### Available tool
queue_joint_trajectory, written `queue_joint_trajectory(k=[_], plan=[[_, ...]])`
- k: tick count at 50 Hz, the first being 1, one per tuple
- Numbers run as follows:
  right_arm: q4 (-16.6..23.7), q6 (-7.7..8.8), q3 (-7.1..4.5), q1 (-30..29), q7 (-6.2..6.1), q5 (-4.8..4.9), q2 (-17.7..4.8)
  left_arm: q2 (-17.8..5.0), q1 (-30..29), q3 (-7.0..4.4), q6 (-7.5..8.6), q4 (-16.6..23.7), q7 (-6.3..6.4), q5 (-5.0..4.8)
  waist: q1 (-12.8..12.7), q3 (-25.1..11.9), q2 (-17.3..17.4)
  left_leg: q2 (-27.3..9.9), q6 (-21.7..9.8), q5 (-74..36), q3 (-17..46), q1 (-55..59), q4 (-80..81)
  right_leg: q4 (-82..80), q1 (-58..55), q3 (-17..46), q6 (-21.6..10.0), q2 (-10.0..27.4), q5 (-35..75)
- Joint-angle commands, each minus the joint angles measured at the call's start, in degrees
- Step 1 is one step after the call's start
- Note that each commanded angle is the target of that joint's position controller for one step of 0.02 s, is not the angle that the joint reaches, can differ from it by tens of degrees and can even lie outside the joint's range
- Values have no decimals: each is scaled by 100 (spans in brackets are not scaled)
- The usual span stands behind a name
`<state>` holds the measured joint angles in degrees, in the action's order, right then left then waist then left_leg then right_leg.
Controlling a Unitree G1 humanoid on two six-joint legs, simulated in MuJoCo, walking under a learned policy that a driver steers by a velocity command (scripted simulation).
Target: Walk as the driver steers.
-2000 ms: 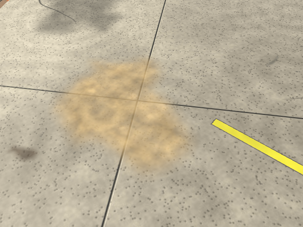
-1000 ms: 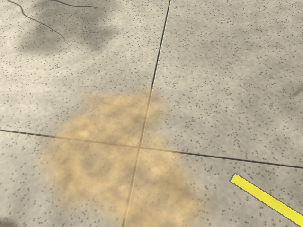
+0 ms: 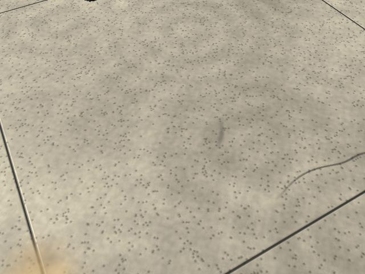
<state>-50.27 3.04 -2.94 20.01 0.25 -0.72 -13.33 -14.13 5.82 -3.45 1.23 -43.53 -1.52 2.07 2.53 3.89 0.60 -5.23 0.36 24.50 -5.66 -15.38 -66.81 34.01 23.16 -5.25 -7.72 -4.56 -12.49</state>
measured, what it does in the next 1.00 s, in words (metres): walks ahead: left foot, then right foot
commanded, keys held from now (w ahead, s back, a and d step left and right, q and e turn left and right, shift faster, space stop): w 0.06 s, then w+q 0.26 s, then no key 0.68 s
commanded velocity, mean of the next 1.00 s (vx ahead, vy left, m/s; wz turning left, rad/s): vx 0.27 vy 0.00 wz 0.05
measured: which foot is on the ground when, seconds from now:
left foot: up 0.00-0.44, down 0.46-1.00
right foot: down 0.00-0.48, up 0.50-0.86, down 0.88-1.00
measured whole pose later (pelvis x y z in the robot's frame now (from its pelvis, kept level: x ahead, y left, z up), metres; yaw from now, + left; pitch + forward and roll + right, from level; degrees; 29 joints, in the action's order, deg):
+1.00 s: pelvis +0.37 +0.01 +0.02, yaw +6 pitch -1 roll +0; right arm -56.9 0.9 -0.3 14.8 -0.9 -0.5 -11.0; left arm -9.5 16.3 0.4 1.0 -60.6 2.0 0.6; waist 0.7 0.5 0.9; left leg 2.9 -3.4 11.2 -3.3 -10.5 -22.5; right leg 24.7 11.2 -0.5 0.3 0.9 -12.6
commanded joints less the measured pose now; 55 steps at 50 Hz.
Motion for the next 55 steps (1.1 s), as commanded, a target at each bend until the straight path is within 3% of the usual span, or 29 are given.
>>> queue_joint_trajectory(k=[1, 3, 6, 9, 12, 16, 19, 21, 22, 23, 24, 25, 26, 27, 28, 29, 30, 32, 34, 37, 41, 43, 44, 45, 46, 47, 50, 55], plan=[[557, 152, -85, -196, 34, -34, -598, -691, 970, -204, 79, -81, 142, -121, -318, -565, -17, -284, -92, -652, 576, -2151, -229, -1934, -2231, 2326, -832, 1792, 1819], [408, -58, -75, 152, 66, -177, -536, -488, 852, -108, 217, -120, 120, -162, -66, -581, -151, -306, -29, -700, 564, -1509, 121, -2134, -1687, 1805, -697, 1496, 2344], [382, -184, -76, -7, 165, -138, -449, -629, 1173, -120, 358, -329, 91, -172, -67, -387, -215, -272, -10, -1178, 455, -1765, 503, -2438, -1666, 1340, -555, 1383, 2584], [522, -214, -89, -637, 185, -67, -479, -645, 1523, -107, 388, -484, 94, -151, -287, -101, -271, -226, -47, -1825, 517, -2372, 956, -2639, -1938, 1020, -243, 1344, 2560], [614, -183, -75, -1043, 194, -20, -433, -595, 1688, -58, 431, -581, 126, -123, -416, 45, -322, 50, -137, -2314, 695, -2557, 1552, -2688, -2195, 632, -23, 1336, 2695], [773, -140, 3, -1578, 237, -74, -336, -491, 1839, 25, 464, -731, 219, -101, -546, 231, -327, 267, -285, -2619, 343, -2513, 2451, -2703, -2622, 206, 111, 1433, 3262], [838, -66, 87, -1655, 218, -150, -183, -496, 2080, 96, 435, -983, 316, -104, -523, 192, -352, 658, -463, -2271, -189, -1801, 3222, -2009, -2877, -28, 217, 1451, 5618], [534, -6, 47, -760, 131, -171, -321, -705, 1985, 72, 422, -1073, 399, -91, -159, -269, -662, 1021, -658, -1876, -276, -914, 3339, -965, -3027, 28, 336, 1498, 7096], [294, 56, -13, -30, 80, -185, -485, -796, 1851, 56, 403, -1081, 409, -95, 170, -584, -703, 1024, -783, -2102, -85, -250, 3724, -120, -2960, 86, 360, 1485, 6844], [66, 143, -58, 657, 33, -267, -610, -833, 1566, 62, 404, -1018, 387, -193, 607, -905, -565, 720, -948, -3301, 189, 822, 4386, 1011, -2394, -34, 380, 1272, 5678], [-81, 152, -197, 1189, -20, -331, -1228, -493, 1722, 155, 452, -785, 359, -281, 592, -1676, 461, -842, -1471, -6754, 1492, 2560, 3579, 3110, -968, -291, 477, 611, 1597], [-116, 131, -225, 1129, 12, -75, -1360, -180, 2661, 188, 393, -944, 313, -513, 54, -2827, 1064, -2131, -2557, -9208, 3368, 3835, 3494, 4674, 273, 530, 604, -180, -2380], [39, 96, -213, 690, 30, 143, -1176, -499, 2211, 130, 314, -1007, 322, -334, 137, -2488, 15, -1806, -2417, -8268, 2804, 2928, 3930, 4629, 227, 1210, 582, 86, -1734], [128, 65, -111, 0, 4, 139, -845, -434, 1798, 143, 298, -880, 297, -254, -53, -1487, 107, -1541, -2186, -6944, 2301, 2069, 4368, 4292, 522, 1088, 579, 311, -1487], [155, 35, 17, -368, -15, 103, -435, -403, 1632, 140, 260, -898, 283, -146, -223, -782, -182, -1238, -1883, -6117, 1899, 1219, 4744, 3778, 454, 963, 593, 525, -1322], [140, 38, 86, -509, -48, 104, -287, -370, 1577, 130, 158, -901, 266, -50, -351, -495, -130, -976, -1661, -5752, 1562, 655, 4987, 3324, 189, 917, 637, 644, -1165], [90, 38, 118, -542, -65, 69, -270, -241, 1784, 150, 42, -995, 239, 9, -473, -464, 0, -803, -1539, -5667, 1252, 166, 5107, 3060, -289, 793, 692, 629, -994], [9, 90, 114, -514, -54, -24, -411, -21, 1991, 191, -72, -1102, 220, -48, -593, -644, 159, -612, -1485, -5942, 876, -162, 5112, 2566, -742, 641, 778, 555, -801], [-45, 100, 116, -556, -37, -53, -503, 15, 1901, 211, -116, -1145, 244, -77, -611, -708, 343, -501, -1385, -5572, 710, -152, 5122, 1843, -780, 572, 824, 597, -650], [-144, 13, 118, -432, -39, -60, -537, -71, 1480, 212, -190, -1156, 310, -69, -397, -709, 574, -452, -1234, -3838, 831, -101, 5251, 1041, -834, 485, 837, 652, -414], [-247, -134, 119, -413, -83, -67, -508, -84, 1160, 225, -203, -1224, 359, -89, -258, -372, 526, -529, -1190, -1453, 1286, -269, 5390, 208, -975, 462, 801, 657, -463], [-278, -167, 143, -508, -114, -13, -450, 10, 1317, 270, -134, -1354, 390, -70, -398, -224, 289, -451, -964, -1161, 1350, -444, 5164, -896, -1497, 473, 717, 671, 114], [-317, -152, 168, -396, -121, -22, -361, -103, 1428, 266, -68, -1415, 411, -38, -381, -235, 83, -356, -750, -1211, 1371, -506, 5022, -1269, -1789, 827, 672, 965, 515], [-320, -135, 170, -198, -110, -26, -264, -354, 1536, 243, 9, -1442, 431, 10, -197, -275, -302, -66, -576, -1256, 1160, -486, 4658, -1431, -1907, 1369, 568, 1472, 1168], [-457, -173, 213, 152, -92, 74, 3, -404, 1210, 233, 11, -1536, 409, -139, 115, -179, -1014, 351, -456, -1075, 803, 96, 4818, -1551, -1109, 1545, 360, 1536, 833], [-579, -200, 198, 68, -116, 36, -151, -127, 1056, 293, 37, -1502, 364, -160, 23, -106, -760, 282, -387, -1331, 840, 619, 4814, -1688, -742, 1472, 428, 1419, 427], [-664, -211, 138, -137, -137, 29, -343, -98, 1192, 292, 60, -1636, 379, -178, -127, -119, -448, 95, -422, -1801, 974, 705, 4800, -1627, -1008, 1106, 580, 1060, 541], [-895, -198, 202, -127, -188, 35, -151, -34, 1303, 291, 40, -1809, 396, -169, -193, -145, -150, 68, -344, -1871, 945, 583, 4871, -1548, -1401, 1074, 498, 1080, 953]])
